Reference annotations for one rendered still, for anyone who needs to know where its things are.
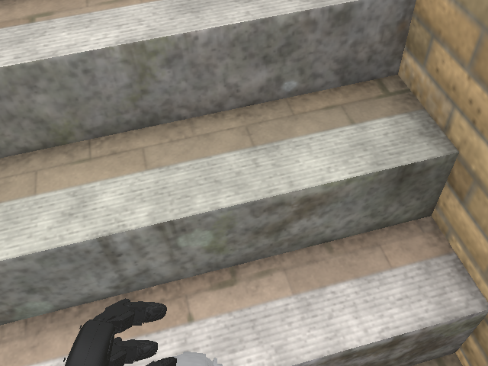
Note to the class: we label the left robot hand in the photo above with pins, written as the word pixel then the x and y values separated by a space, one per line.
pixel 95 344

